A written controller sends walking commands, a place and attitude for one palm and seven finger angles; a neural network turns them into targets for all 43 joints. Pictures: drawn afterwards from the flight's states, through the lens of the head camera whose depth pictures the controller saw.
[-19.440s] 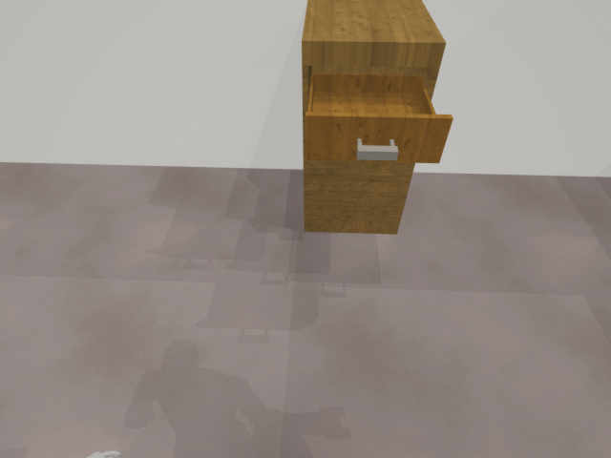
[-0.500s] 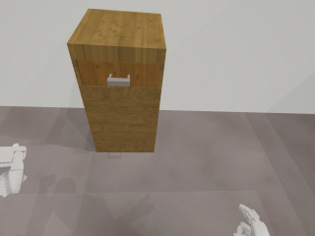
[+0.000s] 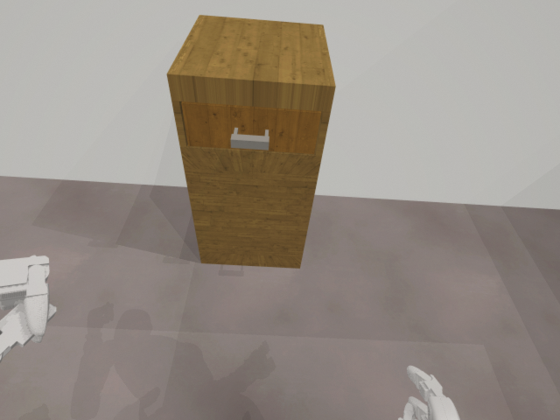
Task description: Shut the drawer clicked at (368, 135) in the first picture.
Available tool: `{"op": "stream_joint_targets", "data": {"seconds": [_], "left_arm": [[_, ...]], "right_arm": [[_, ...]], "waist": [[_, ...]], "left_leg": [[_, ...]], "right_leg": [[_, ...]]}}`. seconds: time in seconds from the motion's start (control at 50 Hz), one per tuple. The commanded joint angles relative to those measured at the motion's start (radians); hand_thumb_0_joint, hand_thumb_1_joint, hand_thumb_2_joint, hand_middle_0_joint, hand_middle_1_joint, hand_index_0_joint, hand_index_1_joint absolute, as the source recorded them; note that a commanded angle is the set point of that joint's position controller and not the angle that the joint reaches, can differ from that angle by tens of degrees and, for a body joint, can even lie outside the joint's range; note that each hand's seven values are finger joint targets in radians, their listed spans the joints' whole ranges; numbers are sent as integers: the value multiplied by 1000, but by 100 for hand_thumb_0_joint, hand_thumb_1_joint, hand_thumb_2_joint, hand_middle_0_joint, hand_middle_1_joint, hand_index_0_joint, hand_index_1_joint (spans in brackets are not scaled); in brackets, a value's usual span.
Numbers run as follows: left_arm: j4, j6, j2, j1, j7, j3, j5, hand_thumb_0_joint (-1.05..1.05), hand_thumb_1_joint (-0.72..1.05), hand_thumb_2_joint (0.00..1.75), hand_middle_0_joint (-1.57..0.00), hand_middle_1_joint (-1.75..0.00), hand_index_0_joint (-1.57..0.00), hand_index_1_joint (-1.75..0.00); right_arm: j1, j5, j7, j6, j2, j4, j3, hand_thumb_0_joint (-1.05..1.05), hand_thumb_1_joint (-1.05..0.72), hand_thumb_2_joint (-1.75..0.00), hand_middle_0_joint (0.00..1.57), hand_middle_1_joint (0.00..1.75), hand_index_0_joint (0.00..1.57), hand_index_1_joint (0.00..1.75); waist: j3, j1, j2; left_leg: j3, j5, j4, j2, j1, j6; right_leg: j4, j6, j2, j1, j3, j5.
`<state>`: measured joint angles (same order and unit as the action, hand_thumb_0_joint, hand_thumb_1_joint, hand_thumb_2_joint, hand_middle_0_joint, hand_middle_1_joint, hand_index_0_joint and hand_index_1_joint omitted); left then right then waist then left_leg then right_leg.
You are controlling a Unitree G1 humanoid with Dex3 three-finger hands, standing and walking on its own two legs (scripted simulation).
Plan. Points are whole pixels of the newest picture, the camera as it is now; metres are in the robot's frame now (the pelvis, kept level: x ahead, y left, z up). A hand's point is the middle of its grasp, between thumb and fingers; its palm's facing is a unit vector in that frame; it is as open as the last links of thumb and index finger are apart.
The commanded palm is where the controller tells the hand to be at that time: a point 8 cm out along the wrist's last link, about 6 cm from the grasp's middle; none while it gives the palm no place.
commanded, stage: stop stepping back and stand still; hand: left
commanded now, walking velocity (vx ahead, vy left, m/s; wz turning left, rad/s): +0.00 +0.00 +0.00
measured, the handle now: (250, 137) +0.83 +0.14 -0.07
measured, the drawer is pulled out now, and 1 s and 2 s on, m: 0.00 0.00 0.00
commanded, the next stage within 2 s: let the arm hang, fingers relaxed in 0.28 s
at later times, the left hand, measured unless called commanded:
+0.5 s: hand (97, 357) +0.19 +0.26 +0.00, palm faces +0.17 -0.87 -0.46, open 3.1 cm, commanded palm none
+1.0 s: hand out of the picture -0.05 +0.19 -0.16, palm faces +0.02 -0.97 -0.25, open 5.7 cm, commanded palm none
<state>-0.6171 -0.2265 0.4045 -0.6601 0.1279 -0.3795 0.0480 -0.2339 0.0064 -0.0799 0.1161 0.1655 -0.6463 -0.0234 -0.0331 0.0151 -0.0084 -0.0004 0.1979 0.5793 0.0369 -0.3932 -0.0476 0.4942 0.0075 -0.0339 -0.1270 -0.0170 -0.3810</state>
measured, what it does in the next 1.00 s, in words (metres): steps on the spot: right foot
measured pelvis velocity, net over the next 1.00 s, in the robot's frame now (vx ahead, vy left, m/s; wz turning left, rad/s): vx -0.02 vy -0.02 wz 0.02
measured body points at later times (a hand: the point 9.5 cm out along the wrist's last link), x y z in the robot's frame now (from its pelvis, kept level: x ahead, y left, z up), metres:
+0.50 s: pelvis -0.01 +0.01 -0.01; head -0.02 -0.01 +0.44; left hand +0.18 +0.31 +0.03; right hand +0.13 -0.27 -0.12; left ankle +0.06 +0.07 -0.73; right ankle -0.03 -0.10 -0.73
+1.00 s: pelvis -0.02 -0.02 +0.01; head +0.00 -0.02 +0.46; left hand -0.05 +0.24 -0.14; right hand -0.01 -0.25 -0.14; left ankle +0.04 +0.08 -0.73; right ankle -0.03 -0.11 -0.73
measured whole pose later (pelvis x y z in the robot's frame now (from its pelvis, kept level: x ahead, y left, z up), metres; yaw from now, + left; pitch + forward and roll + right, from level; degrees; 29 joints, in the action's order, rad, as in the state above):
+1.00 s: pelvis -0.02 -0.02 +0.01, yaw +1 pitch -2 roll -1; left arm 1.15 0.01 0.23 -0.30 0.02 0.00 -0.01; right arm -0.25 0.01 -0.03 -0.02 0.18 -1.12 0.01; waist 0.07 0.00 0.01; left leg 0.06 0.12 0.40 0.05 -0.26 -0.03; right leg 0.39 -0.05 -0.07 -0.13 0.00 -0.24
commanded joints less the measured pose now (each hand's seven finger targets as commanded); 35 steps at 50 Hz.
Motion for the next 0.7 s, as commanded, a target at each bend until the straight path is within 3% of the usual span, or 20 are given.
{"op": "stream_joint_targets", "data": {"seconds": [0.0,0.04,0.06,0.12,0.16,0.2,0.26,0.28,0.32,0.34,0.36,0.38,0.42,0.46,0.48,0.54,0.58,0.6,0.62,0.68], "left_arm": [[-167,-40,139,169,27,-68,-7,0,90,90,-140,-160,-140,-160],[-230,-49,156,199,31,-71,-17,0,90,90,-140,-160,-140,-160],[-222,-42,144,132,35,-76,-19,0,90,90,-140,-160,-140,-160],[-244,-24,130,24,40,-84,-26,0,90,90,-140,-160,-140,-160],[-209,-21,130,-30,39,-99,-23,0,90,90,-140,-160,-140,-160],[-171,-21,142,-46,35,-117,-16,0,90,90,-140,-160,-140,-160],[-137,-27,150,-11,31,-136,9,0,90,90,-140,-160,-140,-160],[-134,-27,136,5,31,-125,11,0,90,90,-140,-160,-140,-160],[-136,-28,111,40,31,-92,5,0,90,90,-140,-160,-140,-160],[-142,-28,114,63,32,-87,3,0,90,90,-140,-160,-140,-160],[698,117,30,200,-115,274,-102,0,90,90,-140,-160,-140,-160],[705,198,10,191,-119,231,-83,0,90,90,-136,-156,-136,-156],[782,226,-15,246,-115,245,-78,0,90,90,-128,-147,-128,-147],[900,225,10,299,-117,255,-79,0,90,90,-120,-138,-120,-138],[980,225,23,314,-117,259,-79,0,90,90,-116,-134,-116,-134],[1229,233,53,307,-118,287,-78,0,90,90,-104,-121,-104,-121],[1344,228,58,346,-122,312,-76,0,90,90,-96,-112,-96,-112],[1375,225,67,391,-120,320,-75,0,90,90,-92,-108,-92,-108],[1395,219,48,466,-115,331,-68,0,90,90,-88,-104,-88,-104],[1494,198,-14,465,-112,330,-62,0,90,90,-76,-91,-76,-91]], "right_arm": [[84,3,-30,93,146,157,42,0,-90,-90,20,30,20,30],[102,13,-19,112,139,157,45,0,-90,-90,20,30,20,30],[96,11,-10,114,132,163,44,0,-90,-90,20,30,20,30],[119,14,5,101,133,191,36,0,-90,-90,20,30,20,30],[118,19,3,79,138,203,39,0,-90,-90,20,30,20,30],[120,18,-1,49,140,213,47,0,-90,-90,20,30,20,30],[109,8,-1,25,143,187,62,0,-90,-90,20,30,20,30],[97,1,-2,22,145,176,66,0,-90,-90,20,30,20,30],[98,-9,-3,27,155,173,66,0,-90,-90,20,30,20,30],[113,-12,-9,34,156,175,65,0,-90,-90,20,30,20,30],[137,-6,87,76,379,-79,132,0,-90,-90,20,30,20,30],[75,-21,83,4,325,-55,127,0,-90,-90,20,30,20,30],[70,3,72,-31,308,-43,93,0,-90,-90,20,30,20,30],[54,26,67,-44,321,-54,87,0,-90,-90,20,30,20,30],[62,30,65,-52,324,-66,88,0,-90,-90,20,30,20,30],[125,22,69,-78,308,-111,79,0,-90,-90,20,30,20,30],[137,13,70,-106,255,-153,71,0,-90,-90,20,30,20,30],[118,11,69,-116,237,-181,73,0,-90,-90,20,30,20,30],[78,14,68,-118,214,-222,69,0,-90,-90,20,30,20,30],[-13,15,58,-103,188,-299,61,0,-90,-90,20,30,20,30]], "waist": [[-54,-28,224],[-79,-13,137],[-90,-7,103],[-59,-6,220],[-24,-11,214],[-7,-23,117],[-13,-32,-95],[-5,-36,-100],[-7,-42,-51],[-21,-41,-18],[-8,-69,53],[-48,-45,61],[-29,-33,34],[-45,-24,-50],[-50,-11,-46],[-34,36,11],[86,12,-82],[115,-12,-90],[131,-43,-31],[22,-66,84]], "left_leg": [[353,-181,-367,-240,349,25],[389,-14,-423,-280,328,-2],[353,26,-427,-278,323,-23],[207,255,-490,-217,148,6],[164,334,-470,-175,17,34],[113,291,-349,-117,-16,43],[69,75,-10,-64,166,52],[59,48,31,-72,168,47],[54,-19,-25,-80,196,34],[62,-66,-91,-95,220,28],[174,-392,73,-165,159,-7],[207,-411,-18,-181,150,-24],[398,-226,-187,-270,43,-112],[486,-172,-264,-293,90,-152],[468,-144,-273,-287,87,-162],[312,92,-271,-187,-56,-92],[182,229,-165,-46,-64,-5],[110,120,-16,1,33,17],[92,58,40,-7,107,20],[149,-131,-108,-75,252,5]], "right_leg": [[171,-2,-4,-236,6,-21],[274,-6,17,-224,-46,-101],[255,-8,28,-206,-39,-90],[114,-17,14,-53,41,-57],[-16,-27,-3,67,77,5],[-156,-45,28,76,26,13],[-318,-128,222,-212,-211,-126],[-304,-139,245,-241,-216,-104],[-211,-114,208,-215,-144,64],[-165,-81,168,-184,-98,127],[98,-62,178,-273,9,364],[112,-43,116,-219,-5,193],[281,-31,54,-218,-11,-109],[368,-33,55,-249,-70,-167],[355,-33,62,-226,-83,-145],[70,-49,73,9,-78,-5],[-195,-113,168,-112,-256,-216],[-314,-165,256,-234,-366,-275],[-322,-191,282,-293,-367,-177],[-162,-135,161,-195,-184,164]]}}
